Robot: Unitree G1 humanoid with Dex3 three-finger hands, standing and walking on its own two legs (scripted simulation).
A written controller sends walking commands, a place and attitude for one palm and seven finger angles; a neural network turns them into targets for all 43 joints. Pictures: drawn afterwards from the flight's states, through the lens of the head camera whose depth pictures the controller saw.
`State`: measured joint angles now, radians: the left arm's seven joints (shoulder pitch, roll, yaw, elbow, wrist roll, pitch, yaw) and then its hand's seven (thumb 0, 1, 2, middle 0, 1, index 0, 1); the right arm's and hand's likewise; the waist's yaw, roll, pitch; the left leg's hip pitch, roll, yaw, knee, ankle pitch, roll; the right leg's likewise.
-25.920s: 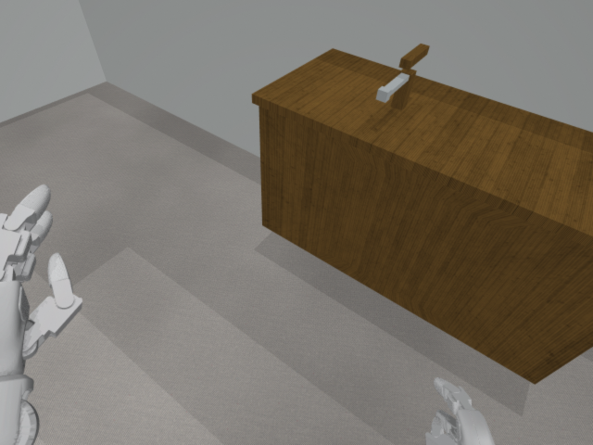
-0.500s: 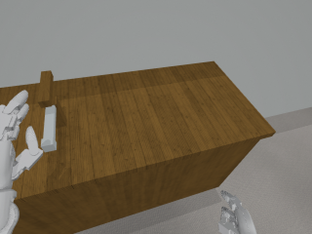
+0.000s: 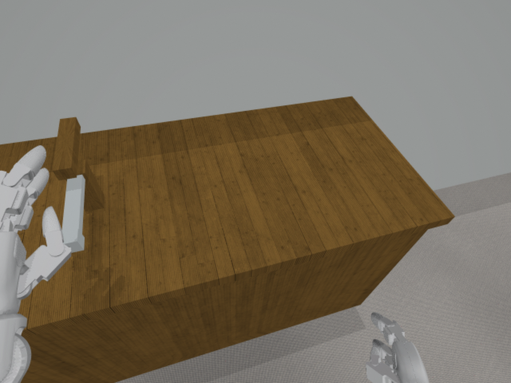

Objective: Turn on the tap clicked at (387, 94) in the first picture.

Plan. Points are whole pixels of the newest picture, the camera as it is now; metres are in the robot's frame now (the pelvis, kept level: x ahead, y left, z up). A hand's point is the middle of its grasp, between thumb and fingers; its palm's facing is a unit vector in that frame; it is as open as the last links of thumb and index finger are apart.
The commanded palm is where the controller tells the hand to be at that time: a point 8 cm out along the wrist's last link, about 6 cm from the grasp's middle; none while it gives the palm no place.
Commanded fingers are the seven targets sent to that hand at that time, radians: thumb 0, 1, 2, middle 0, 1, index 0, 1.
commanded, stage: look again from close up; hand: left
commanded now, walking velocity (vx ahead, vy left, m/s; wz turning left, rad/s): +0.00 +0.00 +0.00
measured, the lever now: (71, 241) +0.30 +0.32 +0.03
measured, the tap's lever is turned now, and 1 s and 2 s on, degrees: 0 0 0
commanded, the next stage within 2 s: shuffle to correct the standing spot in 0.18 s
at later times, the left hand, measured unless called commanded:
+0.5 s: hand (64, 258) +0.21 +0.24 +0.16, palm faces +0.36 -0.85 -0.38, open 7.4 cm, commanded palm +0.15 +0.27 +0.17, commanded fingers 0.00 0.90 0.90 -0.20 -0.30 -0.20 -0.30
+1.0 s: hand (45, 304) +0.16 +0.24 +0.15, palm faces +0.38 -0.84 -0.38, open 7.4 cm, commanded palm +0.10 +0.27 +0.17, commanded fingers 0.00 0.90 0.90 -0.20 -0.30 -0.20 -0.30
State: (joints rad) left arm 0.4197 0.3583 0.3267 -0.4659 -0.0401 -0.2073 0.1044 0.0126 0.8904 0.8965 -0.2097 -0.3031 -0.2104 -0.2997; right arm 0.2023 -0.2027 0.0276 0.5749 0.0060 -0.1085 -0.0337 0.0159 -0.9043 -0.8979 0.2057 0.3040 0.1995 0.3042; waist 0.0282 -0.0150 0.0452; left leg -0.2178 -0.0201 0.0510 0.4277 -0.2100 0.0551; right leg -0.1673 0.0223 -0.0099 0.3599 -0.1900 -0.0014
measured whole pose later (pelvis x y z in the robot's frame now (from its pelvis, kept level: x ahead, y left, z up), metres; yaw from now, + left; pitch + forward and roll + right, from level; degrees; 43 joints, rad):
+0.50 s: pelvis -0.01 -0.01 +0.00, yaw +0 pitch +0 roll -1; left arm 0.43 0.38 0.35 -0.49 -0.05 -0.22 0.11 0.01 0.89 0.90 -0.21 -0.30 -0.21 -0.30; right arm 0.18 -0.20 0.02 0.55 0.01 -0.10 -0.04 0.02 -0.90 -0.90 0.21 0.30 0.20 0.30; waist 0.03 -0.02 0.06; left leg -0.25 -0.01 0.05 0.43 -0.19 0.05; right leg -0.20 0.03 -0.01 0.36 -0.16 -0.01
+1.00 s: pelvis -0.06 -0.01 -0.01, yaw -1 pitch +0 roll +0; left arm 0.45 0.37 0.35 -0.49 -0.04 -0.21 0.15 0.01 0.89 0.90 -0.21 -0.30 -0.21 -0.30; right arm 0.24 -0.22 0.00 0.62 0.02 -0.10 -0.06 0.02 -0.91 -0.90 0.21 0.30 0.20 0.30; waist 0.01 -0.03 0.04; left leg -0.26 -0.04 0.00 0.52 -0.28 0.04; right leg -0.34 0.01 0.00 0.49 -0.16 -0.01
